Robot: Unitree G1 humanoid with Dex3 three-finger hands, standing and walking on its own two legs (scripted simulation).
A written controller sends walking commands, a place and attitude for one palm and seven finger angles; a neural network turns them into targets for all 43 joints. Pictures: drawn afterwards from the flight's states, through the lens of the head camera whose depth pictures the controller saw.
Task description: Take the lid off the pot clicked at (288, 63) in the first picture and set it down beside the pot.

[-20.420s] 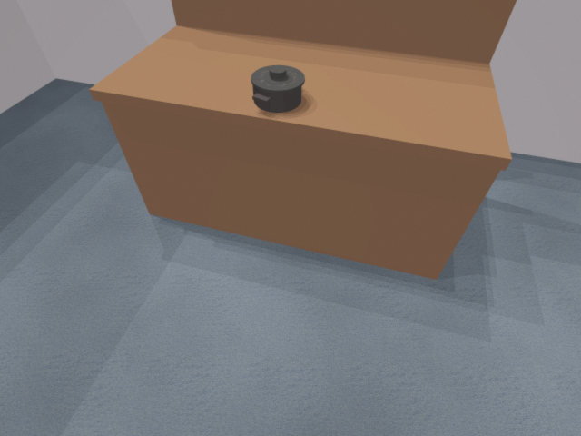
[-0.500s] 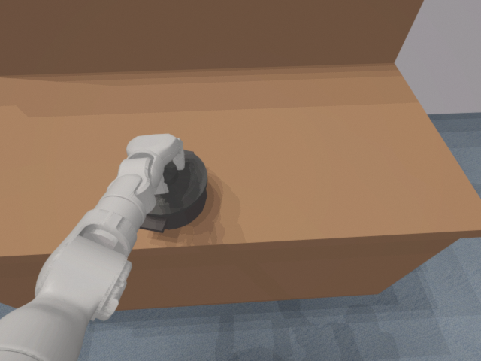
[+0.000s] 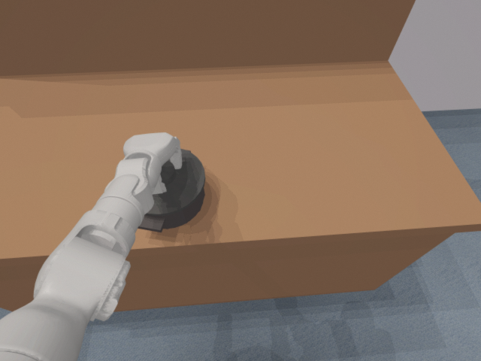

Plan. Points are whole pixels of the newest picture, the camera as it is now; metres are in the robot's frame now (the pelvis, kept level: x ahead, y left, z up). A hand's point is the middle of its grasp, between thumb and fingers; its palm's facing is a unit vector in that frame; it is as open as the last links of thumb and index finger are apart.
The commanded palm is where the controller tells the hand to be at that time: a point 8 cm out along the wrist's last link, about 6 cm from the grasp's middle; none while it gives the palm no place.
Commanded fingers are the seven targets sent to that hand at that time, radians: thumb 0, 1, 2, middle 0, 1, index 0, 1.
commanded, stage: lift the lid straight up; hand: left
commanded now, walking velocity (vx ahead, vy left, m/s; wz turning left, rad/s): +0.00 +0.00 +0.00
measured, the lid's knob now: (162, 172) +0.48 +0.13 +0.00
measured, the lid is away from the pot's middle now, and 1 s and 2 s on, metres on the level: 0.00 0.01 0.00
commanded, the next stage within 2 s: none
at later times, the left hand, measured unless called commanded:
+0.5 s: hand (155, 173) +0.45 +0.13 +0.03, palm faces -0.39 -0.06 -0.92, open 8.3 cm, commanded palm +0.46 +0.13 +0.11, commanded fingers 0.00 0.53 0.97 -0.84 -1.12 -0.85 -1.07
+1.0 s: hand (151, 159) +0.45 +0.13 +0.07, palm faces -0.36 -0.07 -0.93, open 8.3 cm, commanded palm +0.45 +0.13 +0.15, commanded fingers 0.00 0.53 0.97 -0.84 -1.12 -0.85 -1.07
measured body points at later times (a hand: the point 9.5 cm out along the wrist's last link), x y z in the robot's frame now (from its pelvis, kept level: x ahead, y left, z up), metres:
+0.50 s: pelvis +0.01 +0.00 +0.01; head +0.06 -0.02 +0.45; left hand +0.47 +0.13 +0.08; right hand +0.06 -0.27 -0.13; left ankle +0.03 +0.10 -0.72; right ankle -0.03 -0.13 -0.72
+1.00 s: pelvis +0.01 -0.01 +0.01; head +0.05 -0.03 +0.46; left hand +0.46 +0.13 +0.12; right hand +0.11 -0.27 -0.12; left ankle +0.03 +0.10 -0.72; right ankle -0.03 -0.13 -0.72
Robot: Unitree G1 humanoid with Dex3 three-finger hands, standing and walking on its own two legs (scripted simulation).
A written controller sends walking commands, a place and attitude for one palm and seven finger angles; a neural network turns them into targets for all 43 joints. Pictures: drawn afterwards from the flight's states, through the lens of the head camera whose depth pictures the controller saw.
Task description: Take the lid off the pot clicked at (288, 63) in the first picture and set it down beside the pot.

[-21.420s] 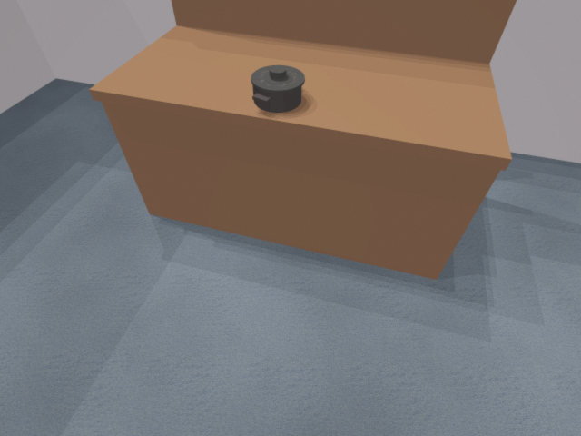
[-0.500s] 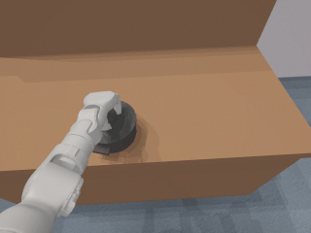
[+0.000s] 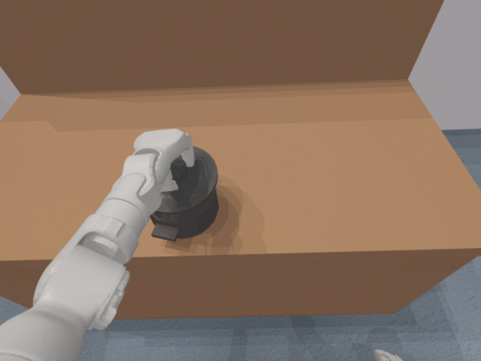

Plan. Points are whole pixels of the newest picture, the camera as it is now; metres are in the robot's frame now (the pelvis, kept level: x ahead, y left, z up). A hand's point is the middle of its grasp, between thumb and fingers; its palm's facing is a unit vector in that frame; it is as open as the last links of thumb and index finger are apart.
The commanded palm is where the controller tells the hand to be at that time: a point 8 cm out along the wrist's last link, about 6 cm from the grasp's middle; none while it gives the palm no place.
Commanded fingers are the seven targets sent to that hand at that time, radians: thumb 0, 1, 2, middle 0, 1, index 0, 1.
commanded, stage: lift the lid straight up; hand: left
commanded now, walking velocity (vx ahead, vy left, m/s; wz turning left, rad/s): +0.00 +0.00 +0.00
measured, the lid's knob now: (174, 170) +0.47 +0.12 +0.04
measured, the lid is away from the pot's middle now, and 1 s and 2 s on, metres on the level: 0.01 0.00 0.09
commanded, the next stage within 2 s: move the lid sideways beside the pot in 1.04 s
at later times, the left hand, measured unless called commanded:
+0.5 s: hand (159, 155) +0.44 +0.13 +0.10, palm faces -0.29 -0.04 -0.95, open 8.3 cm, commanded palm +0.44 +0.13 +0.18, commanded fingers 0.00 0.53 0.97 -0.84 -1.12 -0.85 -1.07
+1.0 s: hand (158, 142) +0.44 +0.12 +0.13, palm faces -0.29 -0.04 -0.96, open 8.3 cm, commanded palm +0.44 +0.12 +0.20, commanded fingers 0.00 0.53 0.97 -0.84 -1.12 -0.85 -1.07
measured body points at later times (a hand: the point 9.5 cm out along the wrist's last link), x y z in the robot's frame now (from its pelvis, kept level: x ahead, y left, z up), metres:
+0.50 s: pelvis +0.00 +0.01 +0.00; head +0.02 -0.02 +0.45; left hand +0.45 +0.13 +0.16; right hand +0.09 -0.25 -0.13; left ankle +0.02 +0.11 -0.73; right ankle -0.05 -0.12 -0.73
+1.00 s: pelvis -0.01 +0.01 +0.00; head +0.01 -0.02 +0.45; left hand +0.45 +0.12 +0.19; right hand +0.10 -0.24 -0.13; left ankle +0.02 +0.11 -0.73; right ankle -0.05 -0.12 -0.73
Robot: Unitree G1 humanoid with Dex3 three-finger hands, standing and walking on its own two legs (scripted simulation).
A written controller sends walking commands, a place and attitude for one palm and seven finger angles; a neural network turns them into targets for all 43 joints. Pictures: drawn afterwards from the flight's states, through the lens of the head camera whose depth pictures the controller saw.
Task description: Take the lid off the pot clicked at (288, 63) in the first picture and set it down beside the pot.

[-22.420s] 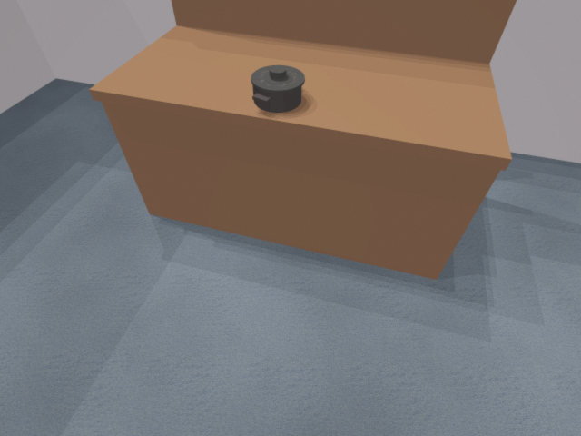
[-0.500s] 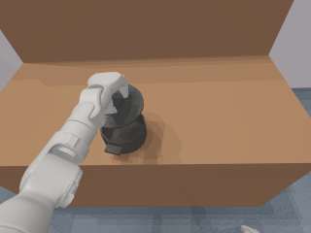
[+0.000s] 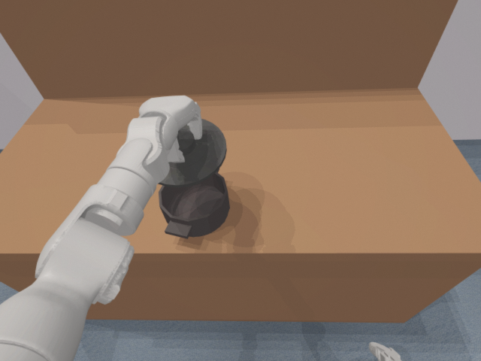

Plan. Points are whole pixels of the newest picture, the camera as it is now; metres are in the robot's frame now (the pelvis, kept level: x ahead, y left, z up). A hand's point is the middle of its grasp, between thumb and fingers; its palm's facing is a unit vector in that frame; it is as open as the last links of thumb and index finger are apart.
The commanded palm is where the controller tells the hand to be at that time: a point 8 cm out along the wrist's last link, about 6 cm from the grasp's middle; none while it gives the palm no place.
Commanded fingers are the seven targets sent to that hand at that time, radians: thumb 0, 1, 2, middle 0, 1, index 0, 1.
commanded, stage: lift the lid straight up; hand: left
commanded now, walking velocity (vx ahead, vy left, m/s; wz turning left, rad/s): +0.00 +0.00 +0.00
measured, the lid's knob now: (180, 142) +0.48 +0.11 +0.11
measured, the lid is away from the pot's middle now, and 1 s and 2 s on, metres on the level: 0.00 0.09 0.22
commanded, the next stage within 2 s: move the lid sideways beside the pot in 0.04 s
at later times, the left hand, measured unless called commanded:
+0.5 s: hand (157, 141) +0.47 +0.14 +0.12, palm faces -0.34 -0.04 -0.94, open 8.3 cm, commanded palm +0.47 +0.16 +0.20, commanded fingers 0.00 0.53 0.97 -0.84 -1.12 -0.85 -1.07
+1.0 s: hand (123, 144) +0.46 +0.20 +0.13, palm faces -0.34 -0.04 -0.94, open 8.3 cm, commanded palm +0.47 +0.21 +0.20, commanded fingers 0.00 0.53 0.97 -0.84 -1.12 -0.85 -1.07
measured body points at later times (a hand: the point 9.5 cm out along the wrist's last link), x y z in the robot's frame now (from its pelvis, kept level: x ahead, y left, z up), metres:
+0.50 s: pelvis +0.01 +0.00 +0.00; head +0.04 -0.03 +0.45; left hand +0.48 +0.14 +0.18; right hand +0.10 -0.27 -0.13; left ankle +0.03 +0.10 -0.74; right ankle -0.04 -0.13 -0.74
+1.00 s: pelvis +0.00 +0.01 +0.00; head +0.04 -0.01 +0.45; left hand +0.47 +0.20 +0.18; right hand +0.11 -0.25 -0.13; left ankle +0.03 +0.10 -0.74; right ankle -0.04 -0.13 -0.74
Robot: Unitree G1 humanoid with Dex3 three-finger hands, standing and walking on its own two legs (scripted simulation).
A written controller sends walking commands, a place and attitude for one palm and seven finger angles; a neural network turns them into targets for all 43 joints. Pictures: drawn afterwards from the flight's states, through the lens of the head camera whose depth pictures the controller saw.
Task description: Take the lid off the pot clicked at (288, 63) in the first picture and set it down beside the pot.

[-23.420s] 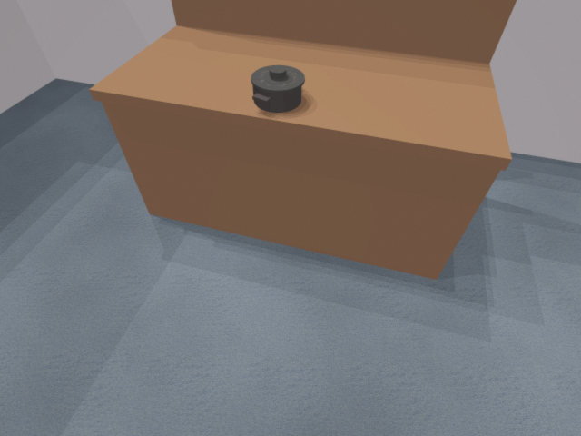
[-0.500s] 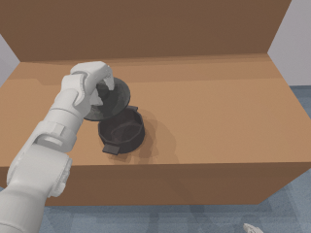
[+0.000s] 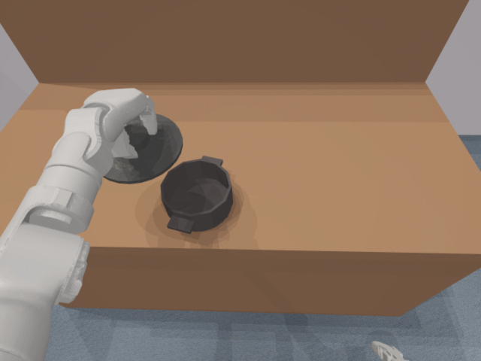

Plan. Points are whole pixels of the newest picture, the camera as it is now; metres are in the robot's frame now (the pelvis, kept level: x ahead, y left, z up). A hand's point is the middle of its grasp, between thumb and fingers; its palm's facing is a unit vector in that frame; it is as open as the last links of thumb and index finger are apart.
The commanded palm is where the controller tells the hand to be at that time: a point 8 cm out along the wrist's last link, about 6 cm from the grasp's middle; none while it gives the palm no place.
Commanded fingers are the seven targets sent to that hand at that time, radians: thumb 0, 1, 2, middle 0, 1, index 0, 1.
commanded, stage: move the lid sideways beside the pot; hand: left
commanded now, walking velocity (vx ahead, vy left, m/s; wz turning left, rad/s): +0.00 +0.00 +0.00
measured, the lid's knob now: (133, 137) +0.48 +0.19 +0.10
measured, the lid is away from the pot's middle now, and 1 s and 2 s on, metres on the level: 0.09 0.22 0.23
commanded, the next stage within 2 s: lower the lid onto the table in 1.22 s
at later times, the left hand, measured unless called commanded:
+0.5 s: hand (90, 139) +0.45 +0.25 +0.13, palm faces -0.37 -0.04 -0.93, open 8.3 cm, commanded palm +0.47 +0.26 +0.20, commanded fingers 0.00 0.53 0.97 -0.84 -1.12 -0.85 -1.07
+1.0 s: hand (52, 143) +0.45 +0.31 +0.13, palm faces -0.40 -0.07 -0.92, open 8.3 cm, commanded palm +0.47 +0.32 +0.20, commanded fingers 0.00 0.53 0.97 -0.84 -1.12 -0.85 -1.07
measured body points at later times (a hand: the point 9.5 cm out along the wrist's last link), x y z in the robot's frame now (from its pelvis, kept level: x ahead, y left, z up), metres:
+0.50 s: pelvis -0.01 +0.01 +0.00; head +0.04 +0.00 +0.45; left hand +0.47 +0.25 +0.18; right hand +0.06 -0.27 -0.12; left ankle +0.03 +0.10 -0.74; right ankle -0.04 -0.13 -0.74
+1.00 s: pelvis -0.01 +0.02 +0.00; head +0.06 +0.02 +0.44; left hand +0.46 +0.32 +0.18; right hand +0.05 -0.26 -0.12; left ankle +0.03 +0.10 -0.74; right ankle -0.04 -0.13 -0.74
